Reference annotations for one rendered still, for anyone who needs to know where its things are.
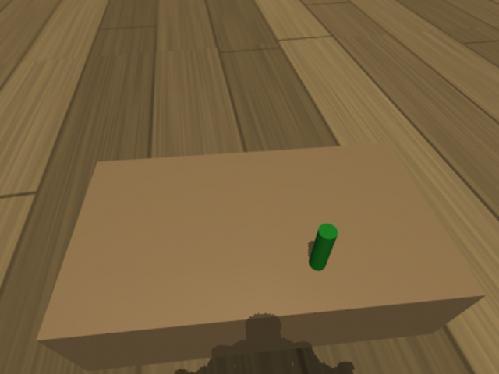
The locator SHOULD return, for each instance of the can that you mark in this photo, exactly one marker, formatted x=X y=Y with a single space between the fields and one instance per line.
x=326 y=236

